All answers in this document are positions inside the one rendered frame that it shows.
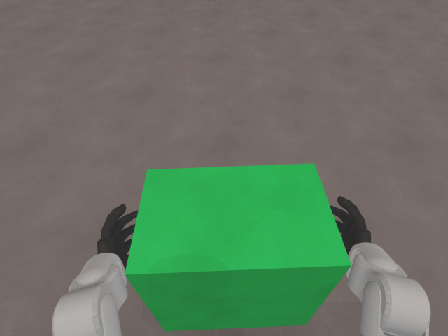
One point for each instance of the robot left forearm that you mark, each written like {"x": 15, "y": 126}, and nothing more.
{"x": 91, "y": 306}

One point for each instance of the robot right forearm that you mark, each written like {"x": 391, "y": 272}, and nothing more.
{"x": 392, "y": 304}

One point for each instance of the robot left hand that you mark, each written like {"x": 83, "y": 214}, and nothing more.
{"x": 112, "y": 238}

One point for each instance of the robot right hand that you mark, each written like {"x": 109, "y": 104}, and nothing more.
{"x": 353, "y": 229}

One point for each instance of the carton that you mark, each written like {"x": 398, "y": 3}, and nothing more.
{"x": 235, "y": 247}

